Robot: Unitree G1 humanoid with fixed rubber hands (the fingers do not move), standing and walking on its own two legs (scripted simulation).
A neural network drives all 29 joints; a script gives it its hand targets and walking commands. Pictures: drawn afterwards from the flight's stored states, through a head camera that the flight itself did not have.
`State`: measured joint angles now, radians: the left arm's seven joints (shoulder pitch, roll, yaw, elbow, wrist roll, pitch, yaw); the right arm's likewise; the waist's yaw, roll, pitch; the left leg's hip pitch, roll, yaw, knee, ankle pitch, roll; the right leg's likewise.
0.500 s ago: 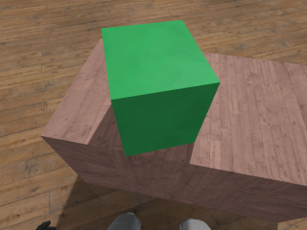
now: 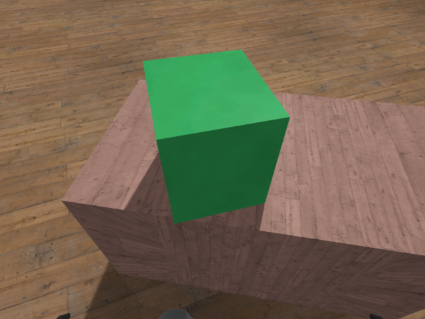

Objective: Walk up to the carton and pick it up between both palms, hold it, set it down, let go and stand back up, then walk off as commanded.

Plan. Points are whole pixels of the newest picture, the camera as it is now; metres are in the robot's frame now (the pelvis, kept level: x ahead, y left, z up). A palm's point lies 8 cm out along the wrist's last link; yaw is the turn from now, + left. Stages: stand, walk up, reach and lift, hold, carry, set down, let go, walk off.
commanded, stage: walk up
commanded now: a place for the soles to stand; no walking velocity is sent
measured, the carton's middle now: (207, 136) +0.53 +0.05 +0.02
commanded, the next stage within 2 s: none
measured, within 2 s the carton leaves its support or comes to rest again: neither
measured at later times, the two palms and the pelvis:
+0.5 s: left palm out of the picture +0.06 +0.33 -0.08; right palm out of the picture +0.11 -0.31 -0.10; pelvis +0.00 +0.01 +0.00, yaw +1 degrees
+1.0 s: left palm out of the picture +0.09 +0.46 -0.11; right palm out of the picture +0.05 -0.19 -0.08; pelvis +0.00 +0.14 +0.00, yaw -3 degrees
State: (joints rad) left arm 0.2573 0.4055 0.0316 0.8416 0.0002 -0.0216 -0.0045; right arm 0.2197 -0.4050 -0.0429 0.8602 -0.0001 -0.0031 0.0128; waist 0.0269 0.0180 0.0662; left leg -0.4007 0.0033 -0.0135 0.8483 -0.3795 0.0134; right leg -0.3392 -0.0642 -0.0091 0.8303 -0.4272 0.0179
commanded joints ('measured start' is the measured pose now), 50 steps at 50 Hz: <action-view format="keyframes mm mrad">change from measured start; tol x16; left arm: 1 -14 196 50 16 2 -22 22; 17 -61 240 48 5 9 -37 26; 19 259 450 126 64 12 -73 94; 31 -122 382 111 -85 44 -81 92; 34 3 138 36 -77 10 -48 88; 50 -3 227 82 -2 6 19 37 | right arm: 1 -67 -264 -68 -44 -33 -46 -13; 20 -211 -227 -90 -206 -88 53 27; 29 -37 -228 -140 -165 -33 53 61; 33 337 -307 -169 -8 -44 1 20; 37 45 -372 -172 -105 -26 -18 -11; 50 107 -256 -119 -41 -29 -102 -62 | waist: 1 -14 97 -1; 23 5 29 31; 30 -105 -277 -10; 34 -154 283 3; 39 -52 41 -26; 50 -69 45 -19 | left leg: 1 11 247 -437 -443 -74 178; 7 53 64 -125 -226 97 41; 17 36 87 -153 -240 118 63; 20 -472 31 -113 372 -200 13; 24 -355 65 -122 436 -88 6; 29 -141 94 -53 152 -112 7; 32 392 32 -50 -155 -83 43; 35 142 311 -721 -625 -291 77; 41 212 265 -425 -430 173 -10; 50 233 296 -325 -412 261 24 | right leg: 1 -63 38 8 -62 -71 -50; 10 -35 -44 95 -211 244 -96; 17 -10 -53 127 -240 140 -106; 20 239 -467 655 -449 222 -349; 24 117 -363 432 -371 330 -294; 30 -175 -254 209 -291 88 -218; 34 -509 89 74 547 -213 -52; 50 -324 41 193 218 29 -36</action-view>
